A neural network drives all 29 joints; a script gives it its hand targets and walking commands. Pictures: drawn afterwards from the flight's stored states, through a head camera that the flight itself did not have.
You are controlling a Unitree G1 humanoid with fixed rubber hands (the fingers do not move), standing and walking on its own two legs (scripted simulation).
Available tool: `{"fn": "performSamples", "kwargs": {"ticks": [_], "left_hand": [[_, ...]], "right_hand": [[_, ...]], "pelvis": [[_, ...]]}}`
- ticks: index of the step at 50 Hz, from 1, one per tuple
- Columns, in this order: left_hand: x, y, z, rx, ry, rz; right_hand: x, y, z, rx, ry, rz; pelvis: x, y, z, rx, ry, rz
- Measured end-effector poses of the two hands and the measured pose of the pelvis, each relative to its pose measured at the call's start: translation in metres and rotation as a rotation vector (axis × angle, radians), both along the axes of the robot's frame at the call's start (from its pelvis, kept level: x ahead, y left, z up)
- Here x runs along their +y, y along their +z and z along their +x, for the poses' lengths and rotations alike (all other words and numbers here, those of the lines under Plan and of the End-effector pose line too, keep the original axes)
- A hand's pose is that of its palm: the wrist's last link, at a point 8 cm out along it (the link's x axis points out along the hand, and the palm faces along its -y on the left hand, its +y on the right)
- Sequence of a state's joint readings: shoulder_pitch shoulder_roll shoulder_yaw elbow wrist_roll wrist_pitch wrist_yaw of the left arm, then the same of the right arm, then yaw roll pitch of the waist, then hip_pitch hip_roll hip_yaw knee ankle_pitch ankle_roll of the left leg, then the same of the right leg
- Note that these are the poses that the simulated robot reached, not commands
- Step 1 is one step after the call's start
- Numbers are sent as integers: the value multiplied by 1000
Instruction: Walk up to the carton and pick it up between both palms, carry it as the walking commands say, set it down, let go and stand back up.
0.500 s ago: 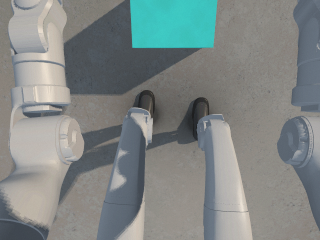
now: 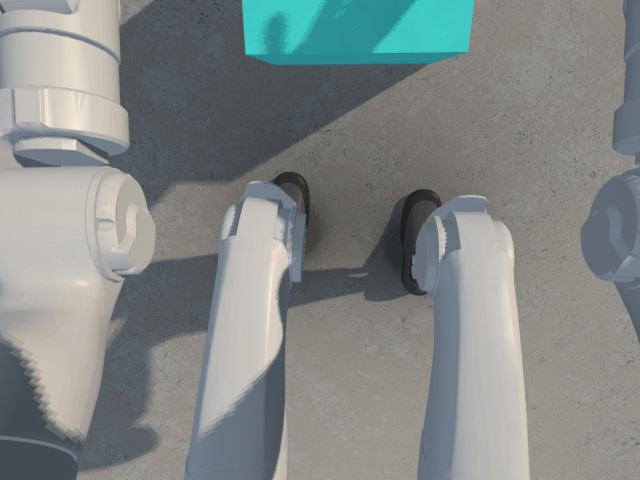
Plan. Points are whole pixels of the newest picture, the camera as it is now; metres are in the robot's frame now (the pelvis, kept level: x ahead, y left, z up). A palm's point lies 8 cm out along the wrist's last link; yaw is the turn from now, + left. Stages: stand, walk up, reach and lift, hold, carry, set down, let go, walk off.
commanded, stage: reach and lift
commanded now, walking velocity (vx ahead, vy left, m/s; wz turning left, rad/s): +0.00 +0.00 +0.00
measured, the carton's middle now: out of the picture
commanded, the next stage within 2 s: none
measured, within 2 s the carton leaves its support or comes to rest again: neither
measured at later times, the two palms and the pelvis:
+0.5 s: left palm out of the picture +0.57 +0.23 -0.27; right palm out of the picture +0.59 -0.16 -0.28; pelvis +0.02 +0.00 -0.11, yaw +0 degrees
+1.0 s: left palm out of the picture +0.57 +0.22 -0.33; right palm out of the picture +0.59 -0.15 -0.34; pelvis +0.03 +0.00 -0.16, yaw +0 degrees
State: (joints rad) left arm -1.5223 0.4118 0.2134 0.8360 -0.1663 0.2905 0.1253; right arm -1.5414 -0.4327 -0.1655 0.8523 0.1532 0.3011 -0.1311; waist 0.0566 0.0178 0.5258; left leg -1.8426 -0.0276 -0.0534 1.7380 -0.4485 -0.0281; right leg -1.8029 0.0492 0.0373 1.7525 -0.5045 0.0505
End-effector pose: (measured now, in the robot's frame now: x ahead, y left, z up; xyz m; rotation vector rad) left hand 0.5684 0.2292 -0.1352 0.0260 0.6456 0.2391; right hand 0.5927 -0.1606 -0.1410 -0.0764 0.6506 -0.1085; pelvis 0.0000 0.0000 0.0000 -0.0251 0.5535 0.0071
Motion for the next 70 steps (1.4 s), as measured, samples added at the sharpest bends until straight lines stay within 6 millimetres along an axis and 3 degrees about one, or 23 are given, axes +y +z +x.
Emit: {"fn": "performSamples", "kwargs": {"ticks": [10, 27, 37, 50, 70], "left_hand": [[-1, -53, 4, 11, -8, -1], [-3, -146, 3, 38, 0, 0], [-9, -194, -3, 87, -12, -11], [-8, -199, 3, 66, -12, 2], [-25, -192, 2, 77, -30, -24]], "right_hand": [[-7, -52, 2, 10, 2, -9], [1, -147, 1, 38, 28, 5], [4, -196, -8, 86, 28, 18], [6, -200, 0, 51, 20, 28], [20, -193, -4, 67, 42, 40]], "pelvis": [[0, -48, 3, 15, -7, 8], [-5, -120, 17, 9, -15, 26], [-6, -149, 25, 14, -20, 31], [-4, -161, 30, -2, -24, 29], [-5, -155, 20, -1, -23, 32]]}}
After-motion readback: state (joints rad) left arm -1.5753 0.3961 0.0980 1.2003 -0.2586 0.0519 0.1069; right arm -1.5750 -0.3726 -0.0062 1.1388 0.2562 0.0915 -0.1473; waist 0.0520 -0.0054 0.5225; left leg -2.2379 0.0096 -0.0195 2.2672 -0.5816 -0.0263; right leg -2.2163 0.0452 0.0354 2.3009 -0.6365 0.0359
